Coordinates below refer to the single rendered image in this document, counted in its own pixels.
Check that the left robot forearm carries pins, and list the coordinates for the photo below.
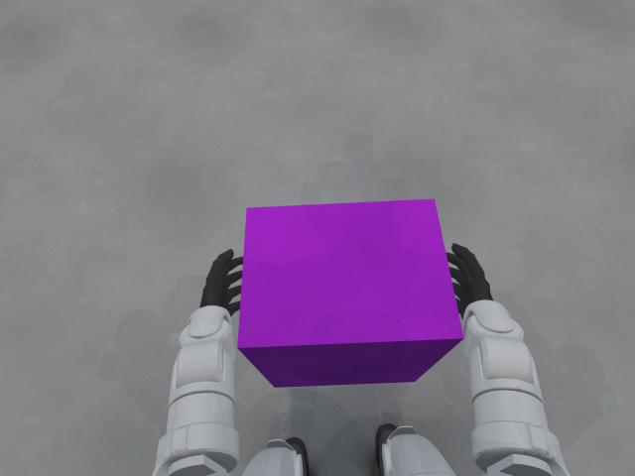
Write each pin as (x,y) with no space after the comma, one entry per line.
(200,438)

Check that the right robot forearm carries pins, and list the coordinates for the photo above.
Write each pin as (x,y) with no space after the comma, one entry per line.
(511,433)

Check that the robot left hand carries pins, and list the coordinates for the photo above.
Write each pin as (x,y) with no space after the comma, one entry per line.
(216,290)

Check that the right robot thigh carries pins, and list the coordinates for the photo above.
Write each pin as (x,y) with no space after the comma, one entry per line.
(413,455)

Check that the robot right hand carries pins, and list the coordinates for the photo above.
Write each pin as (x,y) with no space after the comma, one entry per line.
(472,285)

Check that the carton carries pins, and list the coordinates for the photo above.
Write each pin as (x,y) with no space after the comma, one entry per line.
(346,293)

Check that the robot left foot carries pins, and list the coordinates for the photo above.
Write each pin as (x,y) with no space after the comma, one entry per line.
(299,446)

